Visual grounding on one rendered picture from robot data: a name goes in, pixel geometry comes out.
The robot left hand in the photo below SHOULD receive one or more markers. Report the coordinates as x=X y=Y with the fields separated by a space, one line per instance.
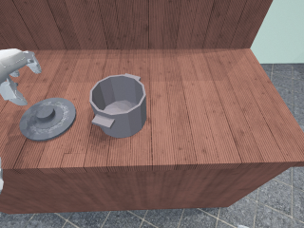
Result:
x=12 y=59

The table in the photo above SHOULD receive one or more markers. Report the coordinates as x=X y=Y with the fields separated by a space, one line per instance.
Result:
x=216 y=128

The knob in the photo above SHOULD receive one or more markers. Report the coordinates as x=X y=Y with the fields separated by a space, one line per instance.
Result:
x=45 y=113

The pot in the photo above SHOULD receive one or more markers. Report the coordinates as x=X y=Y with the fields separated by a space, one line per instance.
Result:
x=119 y=105

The lid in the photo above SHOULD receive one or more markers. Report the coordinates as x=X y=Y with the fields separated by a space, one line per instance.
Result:
x=40 y=131

